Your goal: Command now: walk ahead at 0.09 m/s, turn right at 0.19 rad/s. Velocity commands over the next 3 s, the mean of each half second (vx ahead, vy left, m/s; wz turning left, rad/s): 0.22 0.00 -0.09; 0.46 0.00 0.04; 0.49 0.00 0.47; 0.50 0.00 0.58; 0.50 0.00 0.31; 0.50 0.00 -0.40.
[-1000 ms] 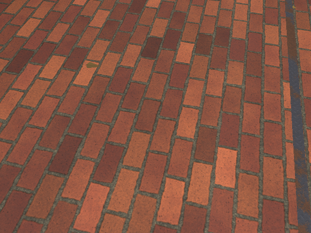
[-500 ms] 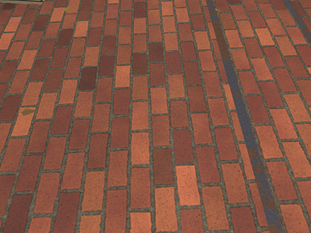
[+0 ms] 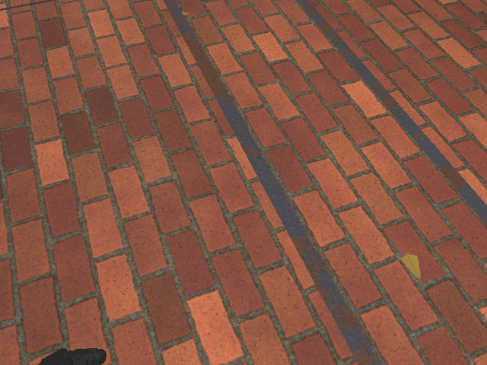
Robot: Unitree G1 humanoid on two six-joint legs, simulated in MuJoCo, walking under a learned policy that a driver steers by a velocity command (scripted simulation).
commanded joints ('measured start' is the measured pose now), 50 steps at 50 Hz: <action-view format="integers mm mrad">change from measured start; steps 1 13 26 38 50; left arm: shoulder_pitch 96 -3 -54 -252 47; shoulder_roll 128 165 98 49 57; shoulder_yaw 49 47 46 9 27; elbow -39 44 73 14 195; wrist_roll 9 -2 -1 -25 15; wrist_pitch -17 -16 -74 -95 -117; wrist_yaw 6 22 11 -45 -14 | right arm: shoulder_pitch -37 -17 94 222 124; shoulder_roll -170 -108 -121 -165 -62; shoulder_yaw -32 -1 -4 -17 -22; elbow -42 -42 -18 35 -36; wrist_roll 14 -22 -22 -5 12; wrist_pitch -16 29 -60 -26 -31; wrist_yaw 4 -9 -3 -8 -9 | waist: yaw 106 63 17 -27 66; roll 105 -152 148 158 -76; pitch -139 -110 25 86 -64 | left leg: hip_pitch -19 -245 94 126 -496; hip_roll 170 27 246 259 140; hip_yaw -91 -57 -388 -192 -203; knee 158 402 -265 -213 804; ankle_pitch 728 -94 -51 351 83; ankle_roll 109 -24 169 165 30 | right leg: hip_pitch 297 175 -341 -136 367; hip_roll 41 -182 -50 -17 -217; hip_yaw -33 248 22 -55 119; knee -210 -412 342 -73 -442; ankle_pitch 195 -386 -27 92 30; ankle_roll -77 -221 -20 -32 -194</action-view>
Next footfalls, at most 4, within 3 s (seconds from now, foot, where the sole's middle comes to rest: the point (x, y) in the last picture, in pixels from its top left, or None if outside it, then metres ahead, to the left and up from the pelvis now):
0.04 right None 0.14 -0.12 -0.78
0.38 left None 0.11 0.11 -0.78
0.84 right None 0.43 -0.15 -0.78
1.38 left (193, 269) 0.72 0.11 -0.78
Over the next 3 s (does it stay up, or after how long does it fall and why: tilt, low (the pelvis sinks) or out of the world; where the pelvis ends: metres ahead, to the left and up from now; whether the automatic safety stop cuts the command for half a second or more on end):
stays up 1.37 0.42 -0.02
